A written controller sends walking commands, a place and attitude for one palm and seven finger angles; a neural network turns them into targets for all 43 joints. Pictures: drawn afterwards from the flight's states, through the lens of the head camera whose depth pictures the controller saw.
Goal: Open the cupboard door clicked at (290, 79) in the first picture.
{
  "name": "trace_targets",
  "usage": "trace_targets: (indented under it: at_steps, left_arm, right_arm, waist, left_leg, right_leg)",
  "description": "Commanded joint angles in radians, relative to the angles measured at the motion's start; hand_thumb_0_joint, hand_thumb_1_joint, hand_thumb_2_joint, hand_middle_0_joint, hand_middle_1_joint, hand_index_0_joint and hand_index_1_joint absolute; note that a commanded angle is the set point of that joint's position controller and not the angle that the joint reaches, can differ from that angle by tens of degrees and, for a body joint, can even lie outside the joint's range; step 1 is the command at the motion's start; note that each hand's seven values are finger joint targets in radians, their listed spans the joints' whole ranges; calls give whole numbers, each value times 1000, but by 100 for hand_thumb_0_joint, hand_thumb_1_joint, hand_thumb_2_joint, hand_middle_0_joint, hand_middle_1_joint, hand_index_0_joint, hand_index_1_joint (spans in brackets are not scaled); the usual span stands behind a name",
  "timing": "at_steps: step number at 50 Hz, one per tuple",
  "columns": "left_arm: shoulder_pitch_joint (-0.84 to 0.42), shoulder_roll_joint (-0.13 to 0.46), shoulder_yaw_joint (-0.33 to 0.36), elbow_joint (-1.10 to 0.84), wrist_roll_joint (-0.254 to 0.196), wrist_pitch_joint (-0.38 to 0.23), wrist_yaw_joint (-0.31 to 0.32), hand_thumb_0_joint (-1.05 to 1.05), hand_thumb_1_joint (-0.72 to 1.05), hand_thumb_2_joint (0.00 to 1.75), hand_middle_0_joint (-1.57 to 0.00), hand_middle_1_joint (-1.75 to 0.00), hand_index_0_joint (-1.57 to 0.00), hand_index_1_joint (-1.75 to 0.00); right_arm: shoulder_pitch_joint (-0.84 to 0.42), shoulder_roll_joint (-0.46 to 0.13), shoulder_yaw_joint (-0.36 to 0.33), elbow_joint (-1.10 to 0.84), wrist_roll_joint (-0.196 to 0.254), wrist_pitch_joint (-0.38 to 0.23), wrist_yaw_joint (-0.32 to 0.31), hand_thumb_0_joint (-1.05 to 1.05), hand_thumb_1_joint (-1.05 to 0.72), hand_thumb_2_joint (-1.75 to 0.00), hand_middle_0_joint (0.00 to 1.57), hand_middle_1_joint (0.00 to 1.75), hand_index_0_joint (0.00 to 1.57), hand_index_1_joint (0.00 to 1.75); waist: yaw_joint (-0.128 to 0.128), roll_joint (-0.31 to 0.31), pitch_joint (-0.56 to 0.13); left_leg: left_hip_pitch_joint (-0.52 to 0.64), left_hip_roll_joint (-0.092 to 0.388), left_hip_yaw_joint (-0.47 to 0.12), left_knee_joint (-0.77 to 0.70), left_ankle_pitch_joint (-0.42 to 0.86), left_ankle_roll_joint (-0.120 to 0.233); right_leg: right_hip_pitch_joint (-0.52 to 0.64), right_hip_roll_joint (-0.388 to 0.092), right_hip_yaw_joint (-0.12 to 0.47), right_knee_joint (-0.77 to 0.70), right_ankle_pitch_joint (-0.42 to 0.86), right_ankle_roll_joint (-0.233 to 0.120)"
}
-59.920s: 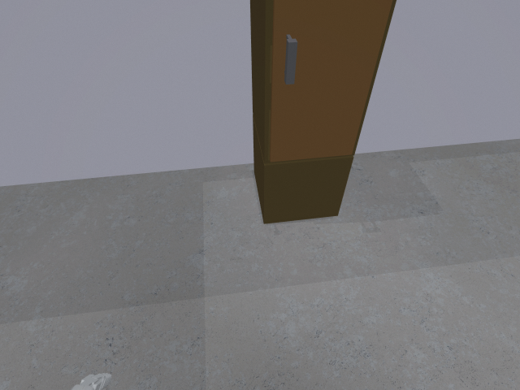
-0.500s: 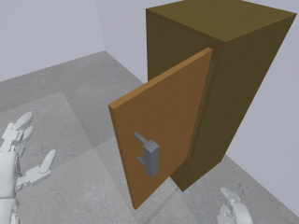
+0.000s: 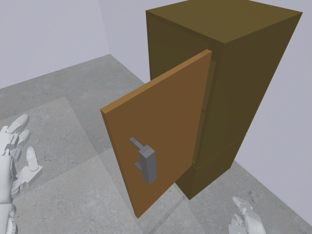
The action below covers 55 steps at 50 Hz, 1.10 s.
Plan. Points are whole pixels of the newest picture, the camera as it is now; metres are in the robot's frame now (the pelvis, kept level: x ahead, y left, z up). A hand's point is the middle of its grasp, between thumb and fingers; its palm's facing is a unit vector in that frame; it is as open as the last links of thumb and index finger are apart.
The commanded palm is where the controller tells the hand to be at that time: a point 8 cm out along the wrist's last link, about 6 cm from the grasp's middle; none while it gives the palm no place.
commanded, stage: step back with the hand held close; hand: left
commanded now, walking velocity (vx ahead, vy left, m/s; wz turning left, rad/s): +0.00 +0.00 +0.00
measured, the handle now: (142, 160) +0.28 +0.08 +0.07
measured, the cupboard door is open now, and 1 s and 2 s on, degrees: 99 99 99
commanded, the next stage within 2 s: stop stepping back and stand still in 1.22 s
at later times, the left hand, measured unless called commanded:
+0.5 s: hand (25, 178) +0.16 +0.28 +0.15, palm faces +0.32 -0.80 -0.51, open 7.4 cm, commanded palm +0.10 +0.32 +0.17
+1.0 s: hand out of the picture +0.07 +0.32 +0.16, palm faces +0.46 -0.78 -0.43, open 7.4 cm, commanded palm +0.00 +0.36 +0.17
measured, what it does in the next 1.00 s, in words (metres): walks backwards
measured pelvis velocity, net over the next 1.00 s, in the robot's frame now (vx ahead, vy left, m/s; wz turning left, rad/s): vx -0.13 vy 0.05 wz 0.04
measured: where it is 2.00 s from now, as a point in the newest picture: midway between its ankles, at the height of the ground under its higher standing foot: outside the picture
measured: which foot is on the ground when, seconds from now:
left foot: down 0.00-1.00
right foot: down 0.00-0.94, up 0.96-1.00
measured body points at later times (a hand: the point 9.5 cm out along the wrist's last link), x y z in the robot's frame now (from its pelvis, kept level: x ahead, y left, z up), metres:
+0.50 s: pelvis -0.05 +0.03 -0.01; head -0.02 +0.03 +0.44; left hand +0.14 +0.32 +0.18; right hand +0.13 -0.23 -0.08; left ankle -0.01 +0.11 -0.74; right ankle -0.03 -0.08 -0.74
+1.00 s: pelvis -0.13 +0.05 -0.02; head -0.11 +0.08 +0.43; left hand +0.04 +0.36 +0.18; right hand +0.04 -0.18 -0.10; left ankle -0.07 +0.14 -0.74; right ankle -0.07 -0.08 -0.72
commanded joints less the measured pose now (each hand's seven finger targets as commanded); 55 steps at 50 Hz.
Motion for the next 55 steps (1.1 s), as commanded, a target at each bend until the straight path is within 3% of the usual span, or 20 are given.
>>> trace_targets:
  at_steps: [1, 3, 4, 5, 7, 11, 15, 21, 27, 34, 37, 39, 41, 43, 45, 47, 49, 50, 52, 55]
  left_arm:
    - [-70, 169, 114, -178, -3, -67, 16, 0, 90, 90, -20, -30, -20, -30]
    - [-177, 209, 132, -205, -2, -76, 21, 0, 90, 90, -20, -30, -20, -30]
    - [-312, 367, 288, -229, 9, -121, 34, 0, 90, 90, -20, -30, -20, -30]
    - [-208, 280, 225, -160, 8, -129, 21, 0, 90, 90, -20, -30, -20, -30]
    - [-58, 209, 167, -101, 13, -117, 8, 0, 90, 90, -20, -30, -20, -30]
    - [35, 190, 144, -181, 18, -120, 9, 0, 90, 90, -20, -30, -20, -30]
    - [52, 256, 200, -291, 20, -123, 30, 0, 90, 90, -20, -30, -20, -30]
    - [90, 289, 256, -336, 19, -137, 52, 0, 90, 90, -20, -30, -20, -30]
    - [105, 239, 233, -292, 29, -150, 50, 0, 90, 90, -20, -30, -20, -30]
    - [5, 231, 232, -296, 65, -170, 53, 0, 90, 90, -20, -30, -20, -30]
    - [-15, 240, 235, -324, 70, -182, 57, 0, 90, 90, -20, -30, -20, -30]
    - [-20, 263, 241, -363, 61, -193, 67, 0, 90, 90, -20, -30, -20, -30]
    - [-14, 239, 209, -369, 52, -197, 77, 0, 90, 90, -20, -30, -20, -30]
    - [-1, 254, 230, -373, 52, -195, 80, 0, 90, 90, -20, -30, -20, -30]
    - [-17, 266, 239, -391, 49, -195, 83, 0, 90, 90, -20, -30, -20, -30]
    - [-31, 268, 264, -436, 58, -220, 90, 0, 90, 90, -20, -30, -20, -30]
    - [19, 277, 293, -364, 49, -234, 87, 0, 90, 90, -20, -30, -20, -30]
    - [13, 251, 274, -367, 45, -230, 84, 0, 90, 90, -20, -30, -20, -30]
    - [23, 226, 247, -368, 34, -219, 79, 0, 90, 90, -20, -30, -20, -30]
    - [58, 195, 200, -371, 29, -193, 70, 0, 90, 90, -20, -30, -20, -30]
  right_arm:
    - [-139, -100, -39, -159, 5, -52, -5, 0, -90, -90, 20, 30, 20, 30]
    - [-144, -104, -40, -155, 6, -55, -9, 0, -90, -90, 20, 30, 20, 30]
    - [-111, -98, -27, -198, 25, -39, -5, 0, -90, -90, 20, 30, 20, 30]
    - [-122, -100, -44, -171, 15, -33, -5, 0, -90, -90, 20, 30, 20, 30]
    - [-122, -107, -50, -179, 9, -12, -1, 0, -90, -90, 20, 30, 20, 30]
    - [-111, -119, -65, -205, 13, 19, 3, 0, -90, -90, 20, 30, 20, 30]
    - [-107, -114, -72, -229, 17, 35, -7, 0, -90, -90, 20, 30, 20, 30]
    - [-101, -116, -80, -248, 18, 37, -20, 0, -90, -90, 20, 30, 20, 30]
    - [-89, -134, -82, -251, 12, 15, -13, 0, -90, -90, 20, 30, 20, 30]
    - [-72, -148, -85, -251, 7, -20, -15, 0, -90, -90, 20, 30, 20, 30]
    - [-60, -135, -88, -249, 2, -30, -12, 0, -90, -90, 20, 30, 20, 30]
    - [-37, -130, -95, -224, -2, -32, -7, 0, -90, -90, 20, 30, 20, 30]
    - [-31, -104, -83, -196, -4, -31, 3, 0, -90, -90, 20, 30, 20, 30]
    - [-42, -98, -74, -197, -5, -31, 4, 0, -90, -90, 20, 30, 20, 30]
    - [-55, -106, -66, -189, -4, -30, -9, 0, -90, -90, 20, 30, 20, 30]
    - [-70, -122, -72, -201, -18, -59, -19, 0, -90, -90, 20, 30, 20, 30]
    - [-45, -93, -81, -157, -35, -93, -8, 0, -90, -90, 20, 30, 20, 30]
    - [-31, -92, -89, -156, -33, -95, 0, 0, -90, -90, 20, 30, 20, 30]
    - [-24, -103, -102, -140, -20, -104, 11, 0, -90, -90, 20, 30, 20, 30]
    - [-42, -99, -97, -140, -7, -108, 25, 0, -90, -90, 20, 30, 20, 30]
  waist:
    - [-8, -18, -53]
    - [-15, -20, -70]
    - [-45, 11, 51]
    - [-42, -96, 9]
    - [-45, -155, -25]
    - [-50, -44, -160]
    - [-53, -57, -224]
    - [-53, 9, -209]
    - [-57, 67, -119]
    - [-65, 27, -50]
    - [-72, -60, -44]
    - [-80, -165, -71]
    - [-86, -222, -111]
    - [-83, -201, -132]
    - [-91, -32, -70]
    - [-69, 306, -88]
    - [-79, 224, -137]
    - [-83, 109, -123]
    - [-82, 35, -155]
    - [-82, 90, -179]
  left_leg:
    - [40, 17, -28, -31, 231, 17]
    - [50, 13, -26, -28, 219, 22]
    - [-25, 33, -68, -5, 126, 30]
    - [-34, 36, -83, 36, 109, 34]
    - [-19, 32, -61, 68, 148, 39]
    - [-22, 54, -35, 68, 267, 32]
    - [-35, 77, -45, 74, 359, 28]
    - [-129, 116, -109, 33, 365, 30]
    - [-366, 185, -187, -101, 25, 66]
    - [-653, 193, -229, -163, -452, 97]
    - [-570, 115, -172, -22, -440, 72]
    - [-322, 29, -103, 273, -275, 15]
    - [-182, 4, -60, 503, -173, -5]
    - [-179, 24, -57, 406, -155, -2]
    - [-169, 51, -86, 69, -74, 3]
    - [-357, 316, -396, -152, 101, 107]
    - [-337, 375, -407, -176, 116, 149]
    - [-302, 365, -388, -132, 203, 160]
    - [-137, 319, -270, -55, 437, 151]
    - [-84, 280, -203, -100, 339, 114]
  right_leg:
    - [-63, -60, 68, -65, 235, 32]
    - [-68, -62, 73, -71, 226, 34]
    - [-180, -117, 161, -124, 228, 37]
    - [-187, -141, 186, -127, 240, 43]
    - [-189, -157, 174, -103, 348, 63]
    - [-121, -165, 137, -5, 488, 83]
    - [-96, -157, 127, 54, 528, 70]
    - [-98, -125, 126, 123, 401, 43]
    - [-63, -65, 99, 227, 102, 50]
    - [30, -56, 116, 283, -40, 46]
    - [-120, -111, 223, 142, -201, 9]
    - [-392, -258, 383, -63, -340, -72]
    - [-487, -367, 399, -108, -206, -117]
    - [-420, -336, 303, -31, 13, -92]
    - [-423, -222, 197, 123, 39, -14]
    - [-308, -22, 64, 524, -156, 64]
    - [-359, 0, 143, 805, -295, 56]
    - [-393, -3, 152, 820, -280, 55]
    - [-452, -9, 121, 754, -246, 73]
    - [-418, 1, 63, 656, -234, 84]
